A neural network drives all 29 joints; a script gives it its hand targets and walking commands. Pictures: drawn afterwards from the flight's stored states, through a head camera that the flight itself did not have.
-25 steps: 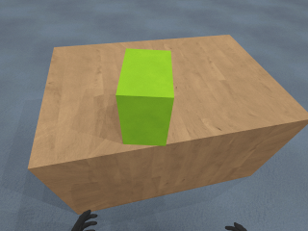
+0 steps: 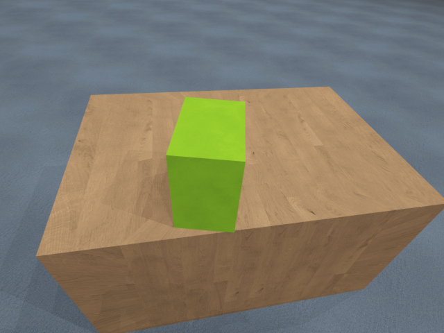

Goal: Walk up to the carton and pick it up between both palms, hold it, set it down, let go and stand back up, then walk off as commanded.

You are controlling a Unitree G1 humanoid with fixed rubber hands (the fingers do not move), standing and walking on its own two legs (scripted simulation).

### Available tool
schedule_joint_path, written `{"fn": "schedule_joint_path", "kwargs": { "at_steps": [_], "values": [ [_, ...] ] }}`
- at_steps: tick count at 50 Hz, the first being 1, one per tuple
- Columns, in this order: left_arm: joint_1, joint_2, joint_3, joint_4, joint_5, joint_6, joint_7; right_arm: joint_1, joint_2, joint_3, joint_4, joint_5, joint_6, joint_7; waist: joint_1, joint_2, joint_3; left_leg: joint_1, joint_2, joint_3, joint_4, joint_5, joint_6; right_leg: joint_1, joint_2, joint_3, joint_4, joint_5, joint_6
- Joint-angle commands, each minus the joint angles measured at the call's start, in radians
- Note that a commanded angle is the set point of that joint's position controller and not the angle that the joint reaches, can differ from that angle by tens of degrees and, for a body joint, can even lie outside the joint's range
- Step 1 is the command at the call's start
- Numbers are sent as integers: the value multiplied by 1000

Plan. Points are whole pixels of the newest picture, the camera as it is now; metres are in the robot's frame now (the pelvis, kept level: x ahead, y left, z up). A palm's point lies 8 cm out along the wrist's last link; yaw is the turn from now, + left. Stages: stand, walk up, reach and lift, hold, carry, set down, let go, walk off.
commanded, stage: stand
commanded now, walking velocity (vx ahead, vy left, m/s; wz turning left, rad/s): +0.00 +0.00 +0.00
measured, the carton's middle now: (209, 164) +0.54 +0.05 +0.00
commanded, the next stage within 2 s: walk off in 1.78 s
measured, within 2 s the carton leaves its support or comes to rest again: neither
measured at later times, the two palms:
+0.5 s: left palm out of the picture +0.02 +0.27 -0.12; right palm out of the picture +0.06 -0.28 -0.11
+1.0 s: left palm out of the picture +0.02 +0.27 -0.12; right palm out of the picture +0.04 -0.29 -0.11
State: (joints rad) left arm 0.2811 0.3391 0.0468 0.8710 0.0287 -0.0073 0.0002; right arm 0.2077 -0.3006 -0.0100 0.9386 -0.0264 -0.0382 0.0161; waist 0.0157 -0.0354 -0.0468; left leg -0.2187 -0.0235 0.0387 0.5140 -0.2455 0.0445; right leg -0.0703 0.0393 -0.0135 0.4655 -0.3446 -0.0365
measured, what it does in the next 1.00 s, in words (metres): stands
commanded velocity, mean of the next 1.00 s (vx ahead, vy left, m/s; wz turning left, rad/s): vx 0.00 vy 0.00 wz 0.00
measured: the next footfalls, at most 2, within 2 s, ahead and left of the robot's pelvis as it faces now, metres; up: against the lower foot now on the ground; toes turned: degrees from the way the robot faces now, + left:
none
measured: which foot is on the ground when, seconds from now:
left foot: down 0.00-1.00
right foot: down 0.00-1.00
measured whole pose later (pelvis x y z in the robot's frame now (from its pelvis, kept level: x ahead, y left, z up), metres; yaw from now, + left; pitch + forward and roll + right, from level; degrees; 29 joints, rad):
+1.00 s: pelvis -0.03 -0.01 +0.01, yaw +1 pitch -4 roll +0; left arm 0.16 0.31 0.01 1.11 0.02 -0.02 0.00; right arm 0.12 -0.30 0.00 1.15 -0.01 -0.02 0.01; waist 0.00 -0.02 0.05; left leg -0.19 -0.01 0.01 0.38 -0.13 0.02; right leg -0.04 0.06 -0.04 0.34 -0.24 -0.05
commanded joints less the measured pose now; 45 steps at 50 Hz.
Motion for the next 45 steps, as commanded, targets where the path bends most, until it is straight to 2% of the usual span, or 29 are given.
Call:
{"fn": "schedule_joint_path", "kwargs": {
  "at_steps": [1, 3, 4, 6, 8, 10, 11, 14, 16, 17, 18, 20, 22, 23, 24, 26, 27, 31, 32, 34, 35, 36, 37, 38, 40, 41, 42, 43, 45],
  "values": [
    [-84, 190, 43, -75, 2, -46, 4, -85, -264, -57, -71, 13, -27, -18, -21, 30, 5, 127, 137, -158, -116, 249, 26, -124, -143, 125, -155, 291, -21],
    [-86, 196, 44, -55, 2, -46, 7, -143, -223, -41, -68, 3, -24, -11, 7, 69, 63, 90, 135, -159, -127, 240, 32, -117, -149, 130, -152, 263, -16],
    [-86, 203, 36, -34, -6, -41, 11, -112, -248, -39, -59, 12, -26, -17, -21, 37, 80, 97, 148, -165, -121, 266, 27, -142, -153, 151, -179, 270, -19],
    [-106, 209, 38, -19, 2, -47, 13, -126, -227, -32, -21, 15, -29, -15, -4, 31, 64, 94, 140, -168, -135, 272, 24, -122, -160, 147, -195, 274, 1],
    [-91, 202, 34, 6, -3, -47, 12, -130, -211, -28, -23, 13, -16, -18, -20, -28, 62, 115, 143, -176, -129, 269, 40, -139, -151, 125, -180, 266, 3],
    [-98, 170, 16, 15, -11, -42, 5, -152, -247, -25, -8, 9, -21, -21, -7, 40, 89, 75, 136, -165, -146, 158, 19, -125, -159, 146, -219, 172, -8],
    [-91, 181, 21, 25, -3, -44, 6, -136, -247, -29, 9, 18, -21, -19, -10, 20, 55, 92, 150, -198, -172, 166, 22, -107, -157, 140, -194, 156, -20],
    [-85, 169, 21, 58, -13, -40, 5, -176, -267, -38, 30, 14, -18, -21, -1, 98, 66, 109, 134, -174, -164, 158, 13, -121, -155, 146, -212, 217, -16],
    [-114, 199, 24, 69, 3, -50, 6, -160, -261, -39, 34, 15, -17, -21, -25, 77, 19, 132, 139, -174, -178, 161, 8, -100, -148, 141, -209, 203, -9],
    [-155, 210, 19, 68, 1, -45, 9, -140, -227, -27, 43, 10, -17, -19, -25, -6, 89, 73, 139, -180, -180, 184, 12, -102, -151, 133, -218, 201, -9],
    [-117, 189, 14, 78, -12, -45, 9, -161, -258, -32, 62, 12, -13, -21, 5, 31, 47, 97, 147, -188, -191, 183, 23, -82, -143, 141, -211, 176, -8],
    [-107, 166, 3, 85, -16, -42, 9, -147, -242, -31, 66, 22, -18, -18, -9, 70, 75, 88, 142, -178, -186, 159, 14, -88, -161, 149, -221, 195, -4],
    [-94, 209, 20, 105, -10, -36, 19, -155, -255, -31, 93, 23, -12, -26, 7, 88, 75, 76, 143, -194, -196, 158, 16, -72, -163, 140, -215, 202, -16],
    [-119, 185, 15, 118, -6, -38, 13, -138, -216, -26, 82, 20, -14, -25, -13, 12, 77, 106, 145, -194, -198, 160, 10, -97, -154, 143, -215, 182, -8],
    [-112, 192, 15, 125, -5, -36, 16, -122, -242, -33, 86, 25, -10, -18, -23, 26, 48, 105, 155, -200, -211, 128, 12, -70, -145, 128, -210, 163, -15],
    [-96, 172, 9, 115, -10, -38, 14, -152, -194, -27, 88, 18, -13, -16, 2, 37, 49, 82, 162, -204, -191, 156, 22, -58, -169, 139, -209, 204, -19],
    [-111, 191, 11, 130, -7, -37, 11, -164, -233, -37, 86, 13, -15, -22, 2, 87, 22, 102, 137, -183, -203, 172, 7, -44, -160, 137, -211, 220, -12],
    [-130, 171, 1, 133, -20, -37, 17, -164, -221, -27, 104, 13, -8, -20, 8, 54, 76, 71, 145, -180, -197, 198, 13, -64, -163, 140, -231, 218, -11],
    [-143, 193, 4, 148, -11, -34, 14, -188, -233, -29, 95, 14, -11, -26, -7, 4, 81, 94, 145, -177, -195, 209, 4, -83, -169, 147, -234, 209, -3],
    [-117, 230, 12, 135, -14, -43, 8, -143, -197, -15, 124, 22, -8, -21, 1, 63, 94, 73, 132, -165, -190, 191, 0, -75, -176, 145, -229, 235, -7],
    [-135, 223, 24, 146, -12, -36, 15, -156, -187, -13, 127, 16, -7, -24, 8, 22, 72, 97, 135, -170, -199, 170, -5, -61, -168, 143, -227, 212, -11],
    [-152, 185, 12, 128, -11, -32, 15, -149, -236, -37, 107, 19, -11, -25, -10, 51, 54, 98, 128, -171, -197, 177, -9, -55, -164, 137, -227, 206, -6],
    [-171, 193, 9, 140, -1, -36, 17, -138, -260, -38, 129, 19, -11, -29, -27, -3, 103, 91, 136, -179, -211, 175, -9, -104, -172, 146, -214, 219, -15],
    [-150, 165, 1, 127, -10, -39, 11, -148, -275, -41, 134, 21, -8, -28, -3, 55, 52, 123, 143, -188, -212, 136, -1, -94, -148, 144, -227, 173, -9],
    [-130, 200, 3, 159, -6, -39, 15, -149, -265, -43, 126, 16, -1, -25, -9, 64, 117, 94, 137, -174, -210, 125, 1, -113, -155, 131, -263, 140, -8],
    [-170, 194, 3, 164, -8, -46, 15, -153, -262, -41, 134, 18, 2, -25, -15, 20, 117, 85, 142, -173, -208, 130, 5, -125, -174, 155, -256, 151, -8],
    [-153, 193, 1, 151, -15, -41, 13, -140, -258, -44, 128, 22, -6, -18, -26, 32, 108, 88, 135, -186, -207, 123, 3, -119, -166, 155, -266, 97, -17],
    [-134, 190, 2, 159, -13, -40, 10, -150, -253, -36, 138, 16, 1, -15, -5, 64, 139, 84, 129, -187, -222, 58, -5, -140, -149, 132, -260, 67, -12],
    [-181, 194, 12, 153, -7, -42, 7, -147, -225, -38, 141, 14, -9, -19, -21, 1, 77, 102, 141, -182, -204, 104, 1, -103, -160, 148, -266, 66, -12]
  ]
}}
